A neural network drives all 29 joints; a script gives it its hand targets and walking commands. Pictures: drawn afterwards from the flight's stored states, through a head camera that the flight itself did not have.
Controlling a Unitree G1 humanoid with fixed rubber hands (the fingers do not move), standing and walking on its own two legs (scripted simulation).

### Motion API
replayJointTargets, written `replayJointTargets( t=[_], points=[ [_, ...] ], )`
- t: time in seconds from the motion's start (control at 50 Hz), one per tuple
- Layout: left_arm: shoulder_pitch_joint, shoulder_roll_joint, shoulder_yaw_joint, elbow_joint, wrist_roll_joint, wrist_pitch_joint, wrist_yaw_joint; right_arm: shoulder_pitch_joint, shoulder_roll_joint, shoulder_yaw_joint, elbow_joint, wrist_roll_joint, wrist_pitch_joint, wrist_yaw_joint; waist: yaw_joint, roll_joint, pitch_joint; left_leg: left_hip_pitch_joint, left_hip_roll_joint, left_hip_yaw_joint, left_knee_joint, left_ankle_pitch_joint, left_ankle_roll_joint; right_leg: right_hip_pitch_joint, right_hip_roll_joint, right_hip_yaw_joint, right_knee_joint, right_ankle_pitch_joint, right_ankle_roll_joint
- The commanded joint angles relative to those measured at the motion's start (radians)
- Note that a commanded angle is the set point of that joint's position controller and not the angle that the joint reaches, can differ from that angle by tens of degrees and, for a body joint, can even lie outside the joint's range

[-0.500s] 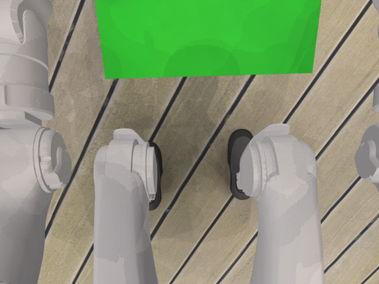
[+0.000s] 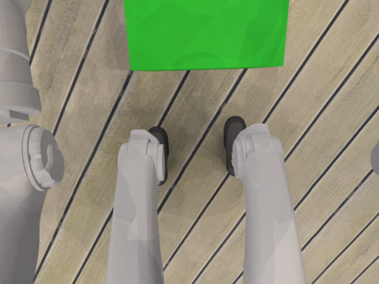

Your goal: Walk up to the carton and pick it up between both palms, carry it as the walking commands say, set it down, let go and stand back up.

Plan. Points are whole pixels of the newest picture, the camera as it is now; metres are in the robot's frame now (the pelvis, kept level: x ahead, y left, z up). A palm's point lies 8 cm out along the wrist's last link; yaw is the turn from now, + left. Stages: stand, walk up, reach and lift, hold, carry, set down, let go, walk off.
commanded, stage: set down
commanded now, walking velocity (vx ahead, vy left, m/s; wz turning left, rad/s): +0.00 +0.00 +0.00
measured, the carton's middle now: (202, 21) +0.53 -0.03 -0.40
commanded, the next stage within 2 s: let go in 0.40 s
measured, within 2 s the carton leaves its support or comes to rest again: neither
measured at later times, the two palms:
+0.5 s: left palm out of the picture +0.58 +0.21 +0.02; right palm out of the picture +0.57 -0.25 +0.02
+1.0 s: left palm out of the picture +0.45 +0.22 +0.10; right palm out of the picture +0.44 -0.25 +0.11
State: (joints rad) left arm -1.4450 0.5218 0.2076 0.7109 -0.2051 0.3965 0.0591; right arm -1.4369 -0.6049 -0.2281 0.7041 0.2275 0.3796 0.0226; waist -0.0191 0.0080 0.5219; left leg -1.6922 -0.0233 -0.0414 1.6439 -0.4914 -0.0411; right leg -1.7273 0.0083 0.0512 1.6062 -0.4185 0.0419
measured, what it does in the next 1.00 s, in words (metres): rises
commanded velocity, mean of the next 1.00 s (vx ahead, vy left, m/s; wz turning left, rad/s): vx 0.00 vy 0.00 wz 0.00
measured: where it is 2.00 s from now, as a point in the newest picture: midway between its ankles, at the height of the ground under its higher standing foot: (196, 161)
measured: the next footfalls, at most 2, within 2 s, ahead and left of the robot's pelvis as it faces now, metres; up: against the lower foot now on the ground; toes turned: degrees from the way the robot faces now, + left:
none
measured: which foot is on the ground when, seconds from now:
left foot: down 0.00-1.00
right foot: down 0.00-1.00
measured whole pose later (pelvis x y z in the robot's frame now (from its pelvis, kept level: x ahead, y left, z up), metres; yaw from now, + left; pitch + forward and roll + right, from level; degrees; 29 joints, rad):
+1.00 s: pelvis +0.11 -0.01 +0.19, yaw +0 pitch +31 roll +1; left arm -0.40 0.24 0.15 0.65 0.02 0.09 -0.05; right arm -0.37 -0.27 -0.19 0.62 0.00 0.09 0.10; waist 0.00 -0.01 -0.12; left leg -0.96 0.00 -0.04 0.72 -0.30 -0.03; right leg -1.00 0.00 0.05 0.72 -0.25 0.02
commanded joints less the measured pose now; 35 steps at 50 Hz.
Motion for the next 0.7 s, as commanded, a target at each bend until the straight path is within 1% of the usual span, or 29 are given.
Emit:
replayJointTargets(
  t=[0.0, 0.04, 0.08, 0.12, 0.14, 0.16, 0.18, 0.2, 0.22, 0.26, 0.28, 0.3, 0.32, 0.34, 0.36, 0.38, 0.4, 0.42, 0.44, 0.46, 0.48, 0.5, 0.54, 0.56, 0.6, 0.62, 0.64, 0.66, 0.68],
  points=[
    [-0.251, 0.128, 0.031, -0.116, 0.004, -0.026, -0.019, -0.205, -0.186, -0.045, -0.036, -0.028, -0.026, 0.011, -0.029, -0.019, -1.967, 0.587, -0.05, 0.126, -0.246, 0.272, 0.005, 0.703, 0.051, -0.134, -0.216, 0.28, -0.031],
    [-0.258, 0.136, 0.025, -0.125, -0.007, -0.023, -0.029, -0.226, -0.211, -0.06, -0.041, -0.051, -0.029, 0.021, -0.059, -0.024, -2.0, 0.64, -0.036, 0.095, -0.287, 0.272, 0.013, 0.754, 0.047, -0.131, -0.238, 0.294, -0.029],
    [-0.266, 0.177, 0.056, -0.176, 0.019, -0.031, -0.023, -0.265, -0.191, -0.035, -0.157, -0.02, -0.036, 0.017, 0.01, -0.026, -2.102, 0.718, -0.042, 0.113, -0.324, 0.313, 0.019, 0.849, 0.049, -0.121, -0.284, 0.334, -0.025],
    [-0.231, 0.174, 0.049, -0.138, 0.027, -0.028, -0.026, -0.218, -0.186, -0.052, -0.082, -0.022, -0.039, 0.018, -0.009, -0.002, -2.028, 0.741, -0.046, 0.116, -0.367, 0.34, 0.014, 0.852, 0.05, -0.113, -0.341, 0.354, -0.027],
    [-0.266, 0.197, 0.078, -0.177, 0.043, -0.035, -0.024, -0.248, -0.217, -0.065, -0.119, -0.022, -0.042, 0.015, 0.004, 0.016, -2.038, 0.754, -0.054, 0.129, -0.377, 0.361, 0.009, 0.872, 0.053, -0.109, -0.36, 0.382, -0.022],
    [-0.226, 0.167, 0.053, -0.049, 0.028, -0.019, -0.028, -0.263, -0.197, -0.043, -0.079, -0.041, -0.028, 0.024, 0.009, -0.052, -1.996, 0.743, -0.045, 0.103, -0.425, 0.308, 0.024, 0.923, 0.047, -0.111, -0.383, 0.334, -0.012],
    [-0.208, 0.13, 0.045, -0.083, 0.025, -0.03, -0.037, -0.239, -0.201, -0.069, -0.096, -0.037, -0.043, 0.024, -0.01, -0.017, -1.948, 0.751, -0.047, 0.113, -0.447, 0.36, 0.009, 0.899, 0.053, -0.115, -0.412, 0.367, -0.021],
    [-0.225, 0.162, 0.056, -0.104, 0.041, -0.038, -0.043, -0.234, -0.157, -0.045, -0.081, -0.053, -0.041, 0.02, 0.01, -0.033, -1.954, 0.784, -0.047, 0.116, -0.472, 0.351, 0.013, 0.952, 0.05, -0.111, -0.44, 0.359, -0.008],
    [-0.22, 0.119, 0.031, -0.11, 0.03, -0.04, -0.046, -0.205, -0.153, -0.066, -0.076, -0.071, -0.041, 0.024, -0.018, -0.044, -1.986, 0.783, -0.044, 0.1, -0.492, 0.371, 0.009, 1.008, 0.053, -0.105, -0.457, 0.413, -0.02],
    [-0.204, 0.125, 0.056, -0.095, 0.041, -0.05, -0.054, -0.229, -0.173, -0.071, -0.114, -0.072, -0.052, 0.02, 0.005, -0.039, -2.012, 0.822, -0.044, 0.106, -0.525, 0.378, 0.009, 1.046, 0.053, -0.088, -0.486, 0.415, -0.017],
    [-0.21, 0.152, 0.051, -0.106, 0.058, -0.063, -0.053, -0.217, -0.139, -0.044, -0.08, -0.056, -0.06, 0.023, 0.01, -0.021, -1.992, 0.844, -0.042, 0.095, -0.562, 0.378, 0.018, 1.067, 0.05, -0.098, -0.505, 0.43, -0.013],
    [-0.235, 0.16, 0.069, -0.083, 0.065, -0.065, -0.053, -0.215, -0.109, -0.036, -0.042, -0.062, -0.057, 0.033, 0.049, 0.0, -1.951, 0.847, -0.043, 0.109, -0.562, 0.36, 0.006, 1.027, 0.052, -0.09, -0.517, 0.384, -0.011],
    [-0.17, 0.117, 0.062, -0.051, 0.07, -0.068, -0.058, -0.167, -0.084, -0.023, 0.012, -0.066, -0.059, 0.035, 0.027, -0.028, -1.889, 0.798, -0.042, 0.098, -0.565, 0.389, 0.01, 1.068, 0.045, -0.077, -0.528, 0.438, -0.02],
    [-0.206, 0.113, 0.073, -0.025, 0.104, -0.076, -0.059, -0.178, -0.066, -0.036, 0.043, -0.074, -0.066, 0.036, 0.043, 0.014, -1.764, 0.781, -0.037, 0.097, -0.591, 0.339, 0.004, 0.979, 0.048, -0.096, -0.544, 0.35, -0.012],
    [-0.184, 0.07, 0.06, 0.023, 0.104, -0.079, -0.068, -0.196, -0.06, -0.04, 0.031, -0.094, -0.078, 0.046, 0.033, -0.001, -1.741, 0.815, -0.03, 0.091, -0.6, 0.344, 0.001, 0.951, 0.042, -0.094, -0.58, 0.32, -0.011],
    [-0.179, 0.055, 0.074, 0.027, 0.13, -0.085, -0.068, -0.161, -0.039, -0.028, 0.108, -0.099, -0.077, 0.047, 0.045, 0.016, -1.662, 0.773, -0.029, 0.086, -0.613, 0.315, -0.009, 0.935, 0.039, -0.092, -0.592, 0.298, -0.021],
    [-0.15, 0.034, 0.081, 0.042, 0.138, -0.1, -0.072, -0.169, -0.027, -0.049, 0.03, -0.12, -0.104, 0.052, 0.028, -0.024, -1.67, 0.819, -0.028, 0.068, -0.618, 0.383, -0.003, 0.939, 0.044, -0.102, -0.597, 0.368, -0.019],
    [-0.098, 0.03, 0.088, 0.078, 0.156, -0.121, -0.077, -0.139, -0.025, -0.075, 0.051, -0.145, -0.12, 0.05, 0.025, -0.026, -1.664, 0.784, -0.036, 0.077, -0.619, 0.42, -0.002, 0.952, 0.046, -0.105, -0.593, 0.422, -0.012],
    [-0.073, -0.006, 0.069, 0.165, 0.172, -0.128, -0.082, -0.104, 0.025, -0.056, 0.139, -0.171, -0.124, 0.047, 0.001, -0.068, -1.486, 0.678, -0.031, 0.061, -0.637, 0.363, -0.002, 0.903, 0.043, -0.109, -0.601, 0.364, -0.013],
    [-0.058, -0.006, 0.11, 0.181, 0.194, -0.132, -0.091, -0.078, 0.014, -0.089, 0.127, -0.217, -0.129, 0.041, -0.013, -0.063, -1.507, 0.706, -0.033, 0.076, -0.636, 0.334, -0.01, 0.912, 0.038, -0.098, -0.632, 0.332, -0.007],
    [0.014, -0.06, 0.081, 0.214, 0.218, -0.138, -0.091, 0.062, 0.054, -0.115, 0.262, -0.256, -0.135, 0.048, -0.057, -0.019, -1.43, 0.705, -0.027, 0.067, -0.658, 0.346, -0.02, 0.863, 0.033, -0.112, -0.648, 0.346, -0.013],
    [-0.026, -0.04, 0.121, 0.119, 0.235, -0.162, -0.087, 0.039, 0.018, -0.152, 0.174, -0.286, -0.156, 0.037, -0.066, -0.011, -1.447, 0.675, -0.025, 0.077, -0.656, 0.362, -0.031, 0.895, 0.035, -0.081, -0.664, 0.386, -0.015],
    [0.069, -0.013, 0.18, 0.123, 0.302, -0.185, -0.062, 0.065, 0.009, -0.185, 0.064, -0.31, -0.188, 0.033, -0.024, 0.007, -1.467, 0.708, -0.036, 0.085, -0.686, 0.436, -0.021, 0.912, 0.037, -0.075, -0.651, 0.483, -0.009],
    [0.118, -0.024, 0.154, 0.082, 0.304, -0.19, -0.061, 0.089, 0.01, -0.188, 0.037, -0.319, -0.199, 0.037, -0.035, 0.019, -1.534, 0.761, -0.033, 0.084, -0.714, 0.437, -0.017, 0.97, 0.036, -0.095, -0.657, 0.483, -0.004],
    [0.289, -0.016, 0.131, 0.036, 0.329, -0.188, -0.059, 0.293, 0.059, -0.159, 0.048, -0.348, -0.191, 0.035, -0.011, 0.013, -1.59, 0.83, -0.044, 0.093, -0.746, 0.505, -0.022, 1.053, 0.041, -0.107, -0.668, 0.543, 0.004],
    [0.339, -0.015, 0.136, 0.015, 0.347, -0.196, -0.058, 0.371, 0.059, -0.138, -0.007, -0.33, -0.201, 0.038, -0.003, 0.065, -1.591, 0.91, -0.048, 0.096, -0.762, 0.515, -0.021, 1.052, 0.033, -0.099, -0.702, 0.544, 0.009],
    [0.33, -0.057, 0.109, -0.064, 0.313, -0.205, -0.066, 0.401, 0.069, -0.123, -0.084, -0.317, -0.207, 0.043, -0.051, 0.021, -1.67, 0.921, -0.053, 0.085, -0.746, 0.577, -0.013, 1.128, 0.038, -0.086, -0.706, 0.641, 0.0],
    [0.421, -0.036, 0.094, -0.104, 0.301, -0.216, -0.074, 0.456, 0.084, -0.092, -0.109, -0.28, -0.207, 0.045, -0.011, 0.033, -1.732, 0.955, -0.065, 0.086, -0.751, 0.621, -0.007, 1.188, 0.036, -0.071, -0.694, 0.692, -0.003],
    [0.433, -0.065, 0.057, -0.178, 0.266, -0.227, -0.074, 0.482, 0.072, -0.075, -0.203, -0.263, -0.217, 0.051, -0.039, -0.012, -1.77, 0.991, -0.058, 0.075, -0.75, 0.678, 0.008, 1.209, 0.037, -0.064, -0.698, 0.767, -0.007]
  ],
)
